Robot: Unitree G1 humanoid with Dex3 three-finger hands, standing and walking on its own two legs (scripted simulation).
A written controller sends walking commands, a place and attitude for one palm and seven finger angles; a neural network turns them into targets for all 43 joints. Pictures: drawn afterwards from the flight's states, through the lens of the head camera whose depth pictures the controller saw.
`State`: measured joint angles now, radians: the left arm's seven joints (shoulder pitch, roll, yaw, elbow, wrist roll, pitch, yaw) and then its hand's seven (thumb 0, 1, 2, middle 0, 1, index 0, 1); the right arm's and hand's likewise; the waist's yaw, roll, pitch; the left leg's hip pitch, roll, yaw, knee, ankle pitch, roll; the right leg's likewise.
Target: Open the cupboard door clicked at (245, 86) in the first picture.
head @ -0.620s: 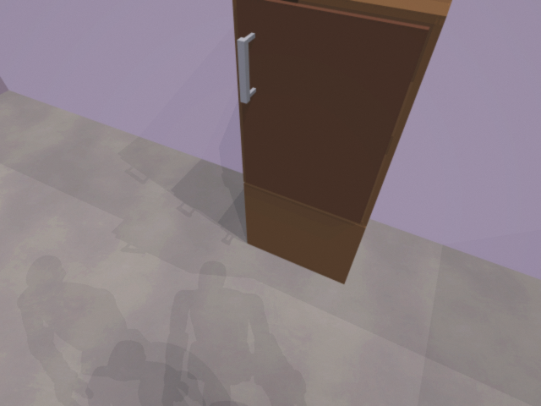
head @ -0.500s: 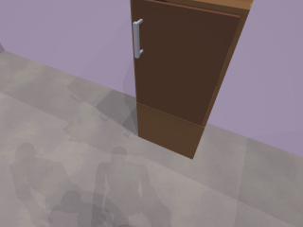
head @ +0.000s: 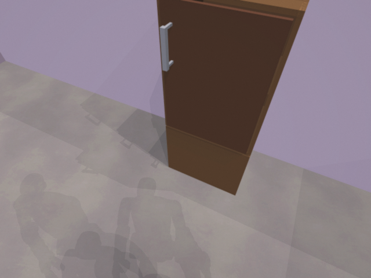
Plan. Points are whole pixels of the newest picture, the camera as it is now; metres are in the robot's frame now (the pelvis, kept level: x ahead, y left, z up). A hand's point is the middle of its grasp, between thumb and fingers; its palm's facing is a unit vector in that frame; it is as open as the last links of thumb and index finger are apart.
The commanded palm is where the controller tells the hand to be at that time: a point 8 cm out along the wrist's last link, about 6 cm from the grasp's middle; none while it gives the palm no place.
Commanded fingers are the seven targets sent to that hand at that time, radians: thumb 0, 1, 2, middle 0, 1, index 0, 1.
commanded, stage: look at it before walking up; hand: left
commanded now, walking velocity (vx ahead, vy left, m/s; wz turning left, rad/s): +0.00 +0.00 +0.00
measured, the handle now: (167, 47) +0.84 +0.11 +0.09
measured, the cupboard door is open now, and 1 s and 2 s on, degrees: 0 0 0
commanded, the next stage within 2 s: turn to face it in 0.22 s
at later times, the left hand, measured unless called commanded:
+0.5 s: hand out of the picture -0.03 +0.16 -0.18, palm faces +0.02 -0.99 -0.17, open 7.4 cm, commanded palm none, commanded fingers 0.00 0.90 0.90 -0.20 -0.30 -0.20 -0.30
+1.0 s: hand out of the picture +0.10 +0.18 -0.17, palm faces -0.23 -0.92 -0.31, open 7.4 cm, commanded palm none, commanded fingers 0.00 0.90 0.90 -0.20 -0.30 -0.20 -0.30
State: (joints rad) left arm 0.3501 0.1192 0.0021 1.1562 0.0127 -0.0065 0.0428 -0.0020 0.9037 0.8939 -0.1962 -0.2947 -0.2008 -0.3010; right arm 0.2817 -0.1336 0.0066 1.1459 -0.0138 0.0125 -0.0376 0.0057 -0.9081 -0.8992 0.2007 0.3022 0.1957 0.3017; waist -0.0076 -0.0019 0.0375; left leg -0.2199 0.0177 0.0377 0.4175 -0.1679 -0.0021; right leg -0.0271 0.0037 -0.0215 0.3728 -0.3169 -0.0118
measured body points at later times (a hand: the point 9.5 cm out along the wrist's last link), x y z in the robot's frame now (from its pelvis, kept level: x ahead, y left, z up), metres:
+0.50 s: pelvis +0.00 +0.00 +0.00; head +0.02 +0.00 +0.44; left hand -0.03 +0.21 -0.17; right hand -0.01 -0.23 -0.17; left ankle +0.04 +0.12 -0.74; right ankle -0.07 -0.11 -0.74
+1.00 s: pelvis -0.03 -0.01 -0.02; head +0.01 -0.04 +0.43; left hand +0.11 +0.23 -0.15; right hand -0.04 -0.26 -0.18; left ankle +0.01 +0.12 -0.70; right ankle -0.06 -0.11 -0.74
